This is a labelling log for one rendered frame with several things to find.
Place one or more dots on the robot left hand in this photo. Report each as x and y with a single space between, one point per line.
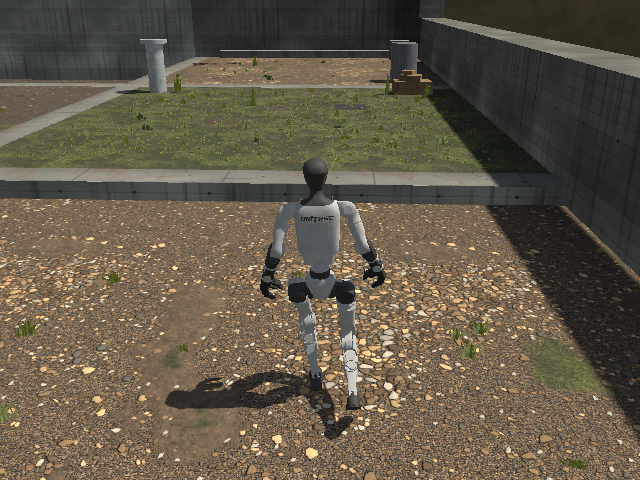
273 284

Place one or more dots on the robot right forearm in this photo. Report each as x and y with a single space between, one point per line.
372 258

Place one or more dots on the right robot thigh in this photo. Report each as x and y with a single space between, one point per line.
346 304

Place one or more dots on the robot thigh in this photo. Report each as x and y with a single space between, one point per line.
297 292
346 304

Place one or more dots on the robot left forearm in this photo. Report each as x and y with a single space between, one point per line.
270 267

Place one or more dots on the robot right upper arm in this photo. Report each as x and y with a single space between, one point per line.
349 210

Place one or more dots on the left robot thigh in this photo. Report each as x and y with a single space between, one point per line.
297 292

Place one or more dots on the robot right hand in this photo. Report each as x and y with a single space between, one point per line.
370 273

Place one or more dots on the robot left upper arm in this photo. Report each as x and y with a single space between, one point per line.
285 212

